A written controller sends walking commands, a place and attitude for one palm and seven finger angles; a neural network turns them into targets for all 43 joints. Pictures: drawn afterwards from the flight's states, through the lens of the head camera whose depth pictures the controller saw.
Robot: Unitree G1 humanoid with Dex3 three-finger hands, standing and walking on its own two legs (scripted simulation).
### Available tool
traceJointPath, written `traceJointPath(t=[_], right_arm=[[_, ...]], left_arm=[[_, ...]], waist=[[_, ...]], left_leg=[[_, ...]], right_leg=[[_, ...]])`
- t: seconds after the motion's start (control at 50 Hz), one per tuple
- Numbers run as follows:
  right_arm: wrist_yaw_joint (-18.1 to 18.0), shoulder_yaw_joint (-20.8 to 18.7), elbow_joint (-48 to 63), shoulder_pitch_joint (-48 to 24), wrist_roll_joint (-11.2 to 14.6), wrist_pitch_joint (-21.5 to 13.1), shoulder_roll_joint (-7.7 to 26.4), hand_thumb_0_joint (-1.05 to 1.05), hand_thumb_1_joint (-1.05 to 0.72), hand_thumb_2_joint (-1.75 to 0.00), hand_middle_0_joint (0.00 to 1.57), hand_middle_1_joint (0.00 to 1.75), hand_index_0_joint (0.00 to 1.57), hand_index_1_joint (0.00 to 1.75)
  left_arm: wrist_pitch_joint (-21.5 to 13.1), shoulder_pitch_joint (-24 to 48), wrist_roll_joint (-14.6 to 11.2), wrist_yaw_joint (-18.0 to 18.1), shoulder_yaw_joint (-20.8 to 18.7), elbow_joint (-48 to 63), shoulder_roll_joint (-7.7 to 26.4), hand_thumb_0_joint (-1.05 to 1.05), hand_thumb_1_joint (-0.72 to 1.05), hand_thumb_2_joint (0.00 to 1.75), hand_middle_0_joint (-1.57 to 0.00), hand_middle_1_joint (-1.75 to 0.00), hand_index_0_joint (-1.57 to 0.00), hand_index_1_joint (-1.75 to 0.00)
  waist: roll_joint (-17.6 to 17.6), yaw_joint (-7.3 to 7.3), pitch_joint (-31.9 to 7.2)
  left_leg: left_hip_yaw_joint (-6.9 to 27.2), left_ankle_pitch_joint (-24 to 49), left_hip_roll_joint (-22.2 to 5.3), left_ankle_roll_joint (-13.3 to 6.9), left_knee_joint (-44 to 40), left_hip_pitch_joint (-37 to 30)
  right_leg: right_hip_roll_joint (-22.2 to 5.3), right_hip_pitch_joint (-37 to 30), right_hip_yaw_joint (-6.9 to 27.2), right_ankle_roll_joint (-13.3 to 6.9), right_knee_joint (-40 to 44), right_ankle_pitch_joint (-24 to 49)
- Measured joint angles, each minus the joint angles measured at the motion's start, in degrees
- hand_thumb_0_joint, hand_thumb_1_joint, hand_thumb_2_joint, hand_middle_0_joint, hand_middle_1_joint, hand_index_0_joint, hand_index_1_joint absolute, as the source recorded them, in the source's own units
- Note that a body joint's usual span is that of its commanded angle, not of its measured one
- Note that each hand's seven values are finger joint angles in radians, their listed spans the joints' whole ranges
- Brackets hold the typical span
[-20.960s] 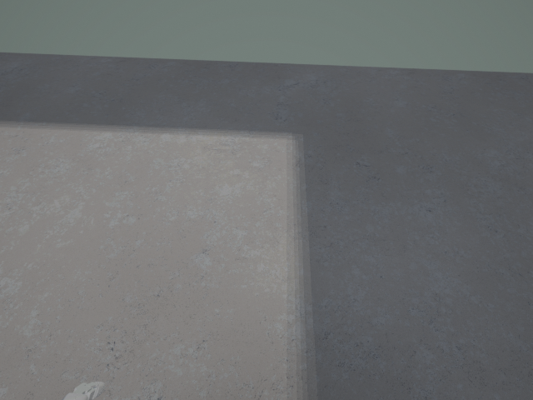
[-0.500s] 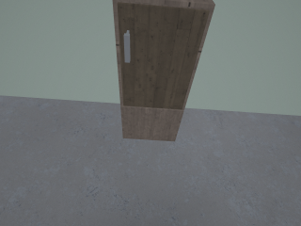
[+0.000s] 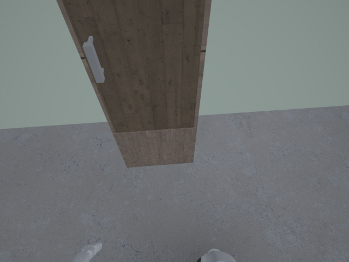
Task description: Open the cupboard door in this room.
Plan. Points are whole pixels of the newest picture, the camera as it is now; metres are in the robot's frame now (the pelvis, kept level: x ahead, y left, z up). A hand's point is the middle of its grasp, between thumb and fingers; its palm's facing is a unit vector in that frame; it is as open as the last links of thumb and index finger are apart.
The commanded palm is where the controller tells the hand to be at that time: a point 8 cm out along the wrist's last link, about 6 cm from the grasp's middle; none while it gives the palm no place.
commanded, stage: take the last steps up to it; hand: left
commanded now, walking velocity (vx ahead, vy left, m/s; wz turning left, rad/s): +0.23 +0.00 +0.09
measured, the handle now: (95, 59) +0.67 +0.26 +0.08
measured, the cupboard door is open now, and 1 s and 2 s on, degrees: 0 0 0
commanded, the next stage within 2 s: come to a stop and stand still in 0.20 s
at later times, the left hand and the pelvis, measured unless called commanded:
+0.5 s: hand out of the picture +0.12 +0.20 -0.16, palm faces +0.10 -0.98 -0.16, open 7.3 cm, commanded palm none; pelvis +0.14 +0.03 +0.02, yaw +2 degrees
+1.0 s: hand (122, 253) +0.16 +0.14 -0.12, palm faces +0.08 -0.95 -0.29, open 7.4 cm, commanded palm none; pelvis +0.11 -0.05 +0.03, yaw +2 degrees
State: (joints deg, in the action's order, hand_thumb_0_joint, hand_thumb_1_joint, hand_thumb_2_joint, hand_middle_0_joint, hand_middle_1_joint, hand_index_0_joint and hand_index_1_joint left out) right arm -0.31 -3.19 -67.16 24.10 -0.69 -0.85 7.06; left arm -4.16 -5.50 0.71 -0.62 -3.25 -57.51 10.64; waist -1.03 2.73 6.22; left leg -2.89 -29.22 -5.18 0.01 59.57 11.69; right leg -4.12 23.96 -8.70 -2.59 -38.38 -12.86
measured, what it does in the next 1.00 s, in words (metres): walks ahead: left foot, then right foot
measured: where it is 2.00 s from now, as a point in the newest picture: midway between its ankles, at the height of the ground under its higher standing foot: outside the picture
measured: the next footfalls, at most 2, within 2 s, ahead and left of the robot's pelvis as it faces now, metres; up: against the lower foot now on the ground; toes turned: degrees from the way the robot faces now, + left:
left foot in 0.32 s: +0.21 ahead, +0.12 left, +0.00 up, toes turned +10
right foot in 0.78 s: +0.19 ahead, -0.16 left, +0.00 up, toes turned -4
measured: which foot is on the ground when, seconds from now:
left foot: up 0.00-0.30, down 0.32-0.78, up 0.80-1.00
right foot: down 0.00-0.34, up 0.36-0.76, down 0.78-1.00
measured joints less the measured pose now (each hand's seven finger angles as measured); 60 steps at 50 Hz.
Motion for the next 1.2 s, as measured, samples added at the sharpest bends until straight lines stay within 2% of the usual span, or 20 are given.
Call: traceJointPath(t=[0.04, 0.08, 0.16, 0.28, 0.32, 0.36, 0.42, 0.52, 0.58, 0.64, 0.68, 0.72, 0.78, 0.82, 0.86, 0.92, 0.96, 1.02, 1.08, 1.2], right_arm=[[0.1, -0.4, 1.2, -2.6, -0.2, 0.4, 1.2, 0.01, -0.91, -0.9, 0.2, 0.3, 0.2, 0.3], [0.1, -0.7, 2.9, -5.3, -0.7, 0.4, 2.3, 0.01, -0.91, -0.9, 0.2, 0.3, 0.2, 0.3], [0.3, -0.8, 6.3, -9.6, -0.9, 0.1, 3.4, 0.01, -0.92, -0.9, 0.2, 0.3, 0.2, 0.3], [0.9, -0.2, 8.7, -14.2, -0.7, -0.8, 3.5, 0.01, -0.92, -0.9, 0.2, 0.3, 0.2, 0.3], [1.0, 0.2, 9.0, -14.7, -0.8, -1.5, 3.4, 0.0, -0.92, -0.9, 0.2, 0.3, 0.2, 0.3], [0.7, 0.8, 8.7, -15.2, -0.9, -2.2, 2.4, 0.0, -0.92, -0.9, 0.2, 0.3, 0.2, 0.3], [-0.5, 2.1, 8.0, -15.8, -0.8, -2.1, 0.9, 0.0, -0.91, -0.9, 0.2, 0.3, 0.2, 0.3], [-2.3, 1.3, 7.5, -17.8, 0.0, -1.0, 0.5, -0.01, -0.94, -0.9, 0.2, 0.3, 0.21, 0.3], [-2.3, 0.7, 7.8, -18.4, -0.2, 0.2, 0.9, -0.02, -0.95, -0.9, 0.21, 0.3, 0.21, 0.3], [-2.0, 0.2, 7.8, -18.2, -0.5, 1.0, 1.4, -0.01, -0.94, -0.9, 0.21, 0.3, 0.21, 0.3], [-1.7, -0.3, 7.7, -17.8, -0.7, 1.5, 2.0, -0.01, -0.93, -0.9, 0.21, 0.3, 0.21, 0.3], [-1.3, -0.8, 7.6, -17.4, -0.9, 2.0, 2.7, 0.0, -0.93, -0.9, 0.2, 0.3, 0.21, 0.3], [-0.7, -1.2, 7.4, -16.1, -0.6, 2.5, 3.6, 0.0, -0.92, -0.9, 0.2, 0.3, 0.21, 0.3], [-0.4, -1.6, 7.5, -15.8, -0.3, 3.5, 5.0, 0.0, -0.92, -0.9, 0.2, 0.3, 0.21, 0.3], [-0.2, -1.9, 7.6, -15.3, -0.4, 4.8, 6.0, 0.01, -0.92, -0.9, 0.2, 0.3, 0.2, 0.3], [0.4, -2.1, 7.8, -14.4, -0.8, 5.4, 7.1, 0.01, -0.92, -0.9, 0.2, 0.3, 0.2, 0.3], [0.8, -2.0, 8.0, -13.5, -0.9, 5.3, 7.4, 0.01, -0.92, -0.9, 0.2, 0.3, 0.2, 0.3], [1.1, -1.8, 8.0, -12.1, -1.0, 5.3, 7.6, 0.01, -0.91, -0.9, 0.2, 0.3, 0.2, 0.3], [1.2, -1.5, 7.7, -11.0, -1.0, 5.3, 7.6, 0.01, -0.91, -0.9, 0.2, 0.3, 0.2, 0.3], [1.0, -0.7, 7.7, -10.5, -0.5, 4.3, 7.0, 0.01, -0.91, -0.9, 0.2, 0.3, 0.2, 0.3]], left_arm=[[0.4, -0.9, -0.1, 0.4, 0.4, -0.6, -0.9, 0.0, 0.92, 0.89, -0.2, -0.3, -0.2, -0.3], [0.6, -2.3, -0.1, 1.0, 0.4, -1.6, -1.8, 0.0, 0.92, 0.89, -0.2, -0.3, -0.2, -0.3], [0.8, -5.4, 0.3, 1.6, 0.1, -3.2, -1.2, -0.01, 0.95, 0.89, -0.2, -0.3, -0.2, -0.3], [1.1, -9.2, 0.5, 1.0, 0.6, -5.7, -0.7, -0.01, 0.93, 0.89, -0.2, -0.3, -0.2, -0.3], [1.6, -10.7, 0.3, 0.9, 0.6, -6.4, -0.7, 0.0, 0.93, 0.89, -0.2, -0.3, -0.2, -0.3], [2.4, -11.5, 0.0, 1.1, 0.7, -7.1, -0.2, 0.0, 0.92, 0.89, -0.2, -0.3, -0.2, -0.3], [3.8, -11.3, -0.3, 1.9, 1.3, -7.9, -0.4, 0.0, 0.92, 0.89, -0.2, -0.3, -0.2, -0.3], [5.2, -9.5, -0.2, 2.2, 1.3, -6.7, -0.9, 0.0, 0.92, 0.89, -0.2, -0.3, -0.2, -0.3], [6.3, -8.2, 0.0, 2.3, 0.3, -4.8, -0.1, 0.0, 0.91, 0.89, -0.2, -0.3, -0.2, -0.3], [7.1, -6.9, 0.0, 2.4, -0.6, -2.9, 1.0, 0.0, 0.91, 0.9, -0.2, -0.3, -0.2, -0.3], [7.2, -6.1, 0.0, 2.4, -0.8, -1.9, 1.4, 0.0, 0.91, 0.9, -0.2, -0.3, -0.2, -0.3], [6.8, -5.5, 0.0, 2.3, -0.7, -1.0, 1.5, 0.0, 0.91, 0.9, -0.2, -0.3, -0.2, -0.3], [5.2, -6.0, 0.3, 2.2, -0.1, 0.0, 1.8, 0.0, 0.91, 0.9, -0.2, -0.3, -0.2, -0.3], [4.7, -5.6, 0.6, 2.2, 0.6, -0.4, 0.6, 0.0, 0.91, 0.9, -0.2, -0.3, -0.2, -0.3], [4.6, -5.7, 0.6, 2.0, 1.2, -0.2, -0.7, 0.0, 0.91, 0.89, -0.2, -0.3, -0.2, -0.3], [4.9, -6.2, 0.5, 2.1, 1.4, 0.1, -2.0, 0.0, 0.91, 0.89, -0.2, -0.3, -0.2, -0.3], [4.9, -6.5, 0.4, 2.1, 1.4, 0.4, -2.4, 0.0, 0.91, 0.89, -0.2, -0.3, -0.2, -0.3], [4.7, -7.0, 0.4, 2.2, 1.3, 0.8, -2.4, 0.0, 0.91, 0.89, -0.2, -0.3, -0.2, -0.3], [4.5, -7.7, 0.6, 2.1, 1.2, 1.0, -2.0, 0.0, 0.91, 0.89, -0.2, -0.3, -0.2, -0.3], [4.9, -9.0, 1.1, 1.6, 0.6, 0.0, -0.6, 0.0, 0.91, 0.89, -0.2, -0.3, -0.2, -0.3]], waist=[[-0.6, -0.41, -0.1], [-0.9, -0.62, -0.8], [-0.8, -1.29, -2.7], [0.4, -3.46, -3.8], [0.6, -3.97, -4.1], [2.6, -4.49, -4.0], [3.7, -4.86, -3.4], [3.0, -4.36, -1.3], [2.9, -4.17, -0.4], [2.8, -4.01, 0.0], [2.4, -3.78, 0.2], [1.6, -3.53, 0.2], [1.4, -3.54, -0.9], [-0.7, -3.15, -0.5], [-1.6, -3.1, -0.8], [-1.8, -3.17, -1.3], [-1.7, -3.16, -1.7], [-1.1, -3.53, -2.4], [-0.5, -4.07, -3.0], [1.0, -5.25, -3.6]], left_leg=[[1.0, 4.5, 0.1, -0.7, 9.0, 6.9], [0.7, 8.0, -0.6, -0.4, 9.6, 11.9], [-0.8, 10.5, -1.4, 0.9, -0.7, 16.3], [-2.9, 13.5, -0.6, 1.4, -19.3, 12.5], [-3.6, 16.3, 0.0, 1.5, -26.0, 8.7], [-4.7, 16.2, 1.5, -1.6, -26.2, 7.2], [-5.7, 15.1, 2.7, -2.9, -28.0, 4.7], [-6.1, 17.6, 3.3, -2.9, -33.7, 1.5], [-6.3, 18.2, 2.6, -2.3, -34.6, 1.4], [-6.2, 18.3, 1.6, -1.4, -34.1, 1.9], [-5.9, 18.1, 0.9, -0.6, -33.2, 2.5], [-5.6, 17.8, 0.3, 0.3, -31.8, 3.2], [-5.5, 15.9, 0.1, 1.9, -27.2, 5.4], [-2.4, 7.2, 0.8, 2.1, -20.8, 7.7], [0.7, 2.4, 3.2, 1.8, -12.3, 10.3], [2.2, 5.3, 5.3, 2.1, -0.7, 13.4], [2.7, 8.2, 5.6, 2.6, 2.7, 14.0], [3.4, 10.4, 5.3, 3.2, 2.7, 13.1], [3.7, 10.1, 4.5, 3.4, -1.1, 11.0], [2.0, 5.9, 3.6, 2.3, -16.9, 4.2]], right_leg=[[0.7, -2.7, -0.6, 0.1, 2.4, -0.7], [1.4, -5.3, -1.1, 0.3, 5.9, 0.0], [2.2, -9.8, -1.9, 0.2, 11.4, 0.5], [2.5, -14.5, -2.6, 1.6, 12.9, -2.3], [2.3, -15.4, -2.9, 2.5, 10.9, -4.7], [0.7, -14.6, -1.6, 3.1, 6.3, -8.3], [0.6, -11.2, 2.3, 4.0, -2.7, -15.6], [0.5, -5.0, 6.0, 5.2, -11.5, -14.3], [1.1, -0.3, 7.7, 5.7, -19.0, -13.3], [1.4, 1.9, 8.4, 5.9, -21.6, -12.5], [1.1, 1.2, 8.1, 5.6, -18.5, -12.6], [0.6, -1.2, 7.2, 5.2, -11.9, -11.9], [-0.5, -7.1, 6.3, 4.4, 3.1, -3.7], [0.2, -6.8, 5.5, 2.9, 1.6, -4.5], [-0.1, -6.8, 5.4, 2.1, 1.8, -4.7], [-0.6, -7.5, 5.7, 1.9, 5.3, -2.3], [-1.0, -7.9, 5.6, 1.8, 7.5, -0.7], [-1.4, -8.0, 5.4, 1.7, 10.1, 1.1], [-1.6, -7.9, 5.3, 1.9, 11.8, 2.4], [-1.7, -7.2, 5.3, 2.8, 13.7, 4.5]])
